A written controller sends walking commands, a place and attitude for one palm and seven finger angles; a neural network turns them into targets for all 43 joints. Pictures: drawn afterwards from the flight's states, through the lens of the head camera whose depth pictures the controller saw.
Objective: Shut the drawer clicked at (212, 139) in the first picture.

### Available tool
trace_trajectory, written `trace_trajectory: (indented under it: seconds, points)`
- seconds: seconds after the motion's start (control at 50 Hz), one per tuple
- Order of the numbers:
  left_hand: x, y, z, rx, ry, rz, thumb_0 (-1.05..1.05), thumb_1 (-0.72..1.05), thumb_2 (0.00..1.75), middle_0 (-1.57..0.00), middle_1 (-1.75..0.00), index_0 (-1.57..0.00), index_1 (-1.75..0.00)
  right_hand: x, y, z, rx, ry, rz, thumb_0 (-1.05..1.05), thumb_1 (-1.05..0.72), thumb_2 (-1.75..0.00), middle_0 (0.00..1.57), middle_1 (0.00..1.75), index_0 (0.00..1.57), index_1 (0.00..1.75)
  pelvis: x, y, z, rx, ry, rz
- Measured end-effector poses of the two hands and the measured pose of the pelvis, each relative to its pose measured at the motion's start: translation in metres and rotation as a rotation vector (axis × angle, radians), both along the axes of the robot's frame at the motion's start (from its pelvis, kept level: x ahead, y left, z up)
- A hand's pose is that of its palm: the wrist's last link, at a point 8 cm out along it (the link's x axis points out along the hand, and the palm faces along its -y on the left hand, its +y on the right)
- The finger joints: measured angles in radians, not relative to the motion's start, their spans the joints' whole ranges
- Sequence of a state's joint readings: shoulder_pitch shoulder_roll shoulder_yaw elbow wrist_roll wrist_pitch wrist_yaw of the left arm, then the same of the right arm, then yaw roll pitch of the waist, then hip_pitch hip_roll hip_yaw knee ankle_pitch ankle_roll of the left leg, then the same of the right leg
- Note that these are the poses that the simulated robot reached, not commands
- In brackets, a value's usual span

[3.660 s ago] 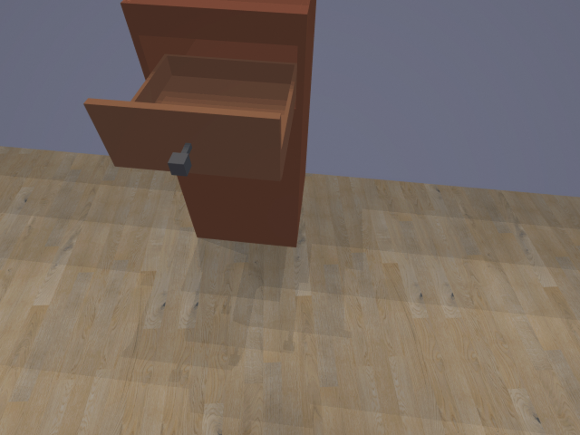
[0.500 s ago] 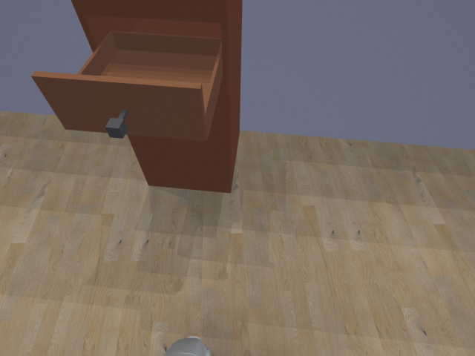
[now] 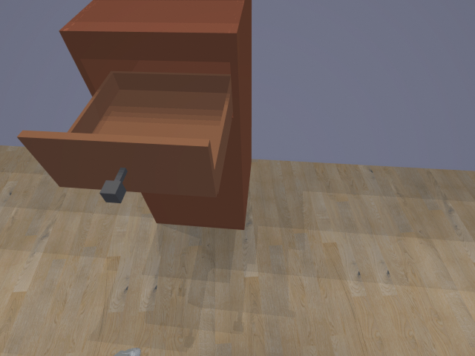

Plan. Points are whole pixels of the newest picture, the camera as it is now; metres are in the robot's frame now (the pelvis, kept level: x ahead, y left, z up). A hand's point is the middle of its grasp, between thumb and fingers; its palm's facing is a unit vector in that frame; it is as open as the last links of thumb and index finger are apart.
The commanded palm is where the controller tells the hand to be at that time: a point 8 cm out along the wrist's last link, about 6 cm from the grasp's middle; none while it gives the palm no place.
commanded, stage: take the last steps up to it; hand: left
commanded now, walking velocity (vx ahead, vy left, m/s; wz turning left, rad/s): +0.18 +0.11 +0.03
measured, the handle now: (116, 184) +0.43 +0.28 +0.01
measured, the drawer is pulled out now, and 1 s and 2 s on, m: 0.30 0.30 0.30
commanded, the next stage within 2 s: come to a stop and stand still in 0.06 s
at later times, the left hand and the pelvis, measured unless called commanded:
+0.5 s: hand out of the picture +0.14 +0.24 -0.17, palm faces +0.06 -0.97 -0.25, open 7.3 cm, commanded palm none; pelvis +0.11 +0.04 +0.01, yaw -1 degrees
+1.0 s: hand out of the picture +0.14 +0.16 -0.17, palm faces +0.07 -0.98 -0.18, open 7.2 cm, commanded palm none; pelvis +0.08 -0.01 +0.01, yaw +1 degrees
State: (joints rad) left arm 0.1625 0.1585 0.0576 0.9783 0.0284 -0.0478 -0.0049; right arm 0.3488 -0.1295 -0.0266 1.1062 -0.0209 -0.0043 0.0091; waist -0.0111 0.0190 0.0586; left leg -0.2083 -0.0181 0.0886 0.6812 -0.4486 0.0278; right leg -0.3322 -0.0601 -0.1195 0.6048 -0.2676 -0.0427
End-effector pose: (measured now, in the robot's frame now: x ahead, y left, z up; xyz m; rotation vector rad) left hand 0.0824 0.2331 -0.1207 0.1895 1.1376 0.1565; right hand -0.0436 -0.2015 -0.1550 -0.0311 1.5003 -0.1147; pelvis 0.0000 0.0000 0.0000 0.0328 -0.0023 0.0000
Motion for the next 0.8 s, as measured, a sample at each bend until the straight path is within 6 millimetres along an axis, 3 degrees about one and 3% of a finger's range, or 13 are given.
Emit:
trace_trajectory:
  seconds: [0.06,0.16,0.28,0.38,0.48,0.58,0.66,0.8]
  points:
    - [0.005,-0.002,0.003,-0.007,0.028,0.035,0.0,0.91,0.9,-0.2,-0.3,-0.2,-0.3,0.034,-0.006,0.007,-0.015,-0.007,0.015,0.0,-0.9,-0.89,0.2,0.3,0.2,0.3,0.023,0.001,0.007,-0.013,0.0,0.016]
    - [-0.002,0.009,0.004,-0.006,0.138,0.086,-0.01,0.94,0.9,-0.2,-0.3,-0.21,-0.3,0.111,-0.013,0.026,-0.063,-0.096,0.042,0.0,-0.91,-0.89,0.2,0.3,0.2,0.3,0.058,0.008,0.019,-0.004,0.018,0.022]
    - [-0.012,0.027,-0.015,-0.047,0.297,0.129,0.0,0.92,0.9,-0.2,-0.3,-0.21,-0.3,0.201,-0.002,0.027,-0.128,-0.207,0.109,0.0,-0.91,-0.9,0.2,0.3,0.19,0.3,0.1,0.035,0.008,-0.033,0.008,0.014]
    - [0.006,0.044,-0.029,-0.037,0.347,0.128,0.0,0.92,0.9,-0.2,-0.3,-0.2,-0.3,0.244,0.015,0.028,-0.155,-0.267,0.115,0.0,-0.91,-0.9,0.2,0.3,0.2,0.3,0.116,0.044,0.002,-0.024,0.003,0.01]
    - [0.044,0.054,-0.02,-0.003,0.267,0.099,0.0,0.91,0.9,-0.2,-0.3,-0.2,-0.3,0.253,0.016,0.027,-0.149,-0.275,0.107,0.0,-0.9,-0.89,0.2,0.3,0.2,0.3,0.109,0.039,0.006,-0.041,0.002,-0.004]
    - [0.075,0.053,-0.006,0.054,0.152,0.064,0.0,0.91,0.9,-0.2,-0.3,-0.2,-0.3,0.243,-0.006,0.017,-0.133,-0.279,0.078,0.0,-0.9,-0.89,0.2,0.3,0.2,0.3,0.1,0.022,0.002,-0.042,-0.007,-0.02]
    - [0.078,0.042,-0.005,0.1,0.095,0.033,0.0,0.91,0.9,-0.2,-0.3,-0.2,-0.3,0.229,-0.034,0.004,-0.126,-0.269,0.044,0.0,-0.9,-0.89,0.2,0.3,0.2,0.3,0.092,0.005,-0.009,-0.014,-0.017,-0.018]
    - [0.071,0.008,-0.002,0.036,0.105,0.009,0.0,0.91,0.9,-0.2,-0.3,-0.2,-0.3,0.184,-0.058,0.022,-0.156,-0.189,0.014,0.0,-0.91,-0.89,0.2,0.3,0.2,0.3,0.087,-0.006,0.006,-0.011,-0.001,0.002]
